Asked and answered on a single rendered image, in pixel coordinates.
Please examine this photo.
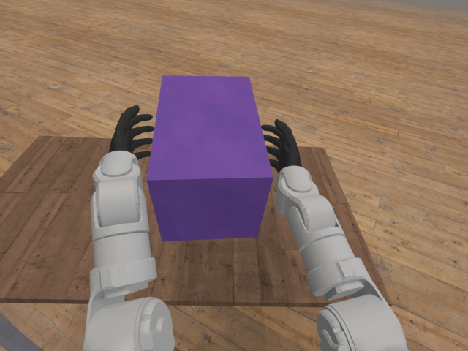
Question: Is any table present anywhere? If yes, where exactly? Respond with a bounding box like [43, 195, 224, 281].
[0, 135, 393, 351]

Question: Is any left robot hand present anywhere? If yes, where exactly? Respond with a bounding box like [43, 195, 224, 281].
[109, 105, 154, 160]

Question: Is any carton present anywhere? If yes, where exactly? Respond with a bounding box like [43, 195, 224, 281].
[147, 75, 273, 241]

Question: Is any right robot upper arm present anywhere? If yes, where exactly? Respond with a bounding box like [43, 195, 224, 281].
[317, 294, 409, 351]

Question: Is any right robot forearm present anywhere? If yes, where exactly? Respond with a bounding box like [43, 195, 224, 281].
[274, 166, 407, 345]

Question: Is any left robot forearm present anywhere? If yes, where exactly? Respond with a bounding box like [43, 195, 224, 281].
[83, 151, 157, 351]

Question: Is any right robot hand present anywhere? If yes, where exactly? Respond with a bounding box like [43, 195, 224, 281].
[261, 119, 302, 173]

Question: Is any left robot upper arm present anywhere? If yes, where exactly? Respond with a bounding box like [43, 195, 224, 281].
[85, 297, 175, 351]

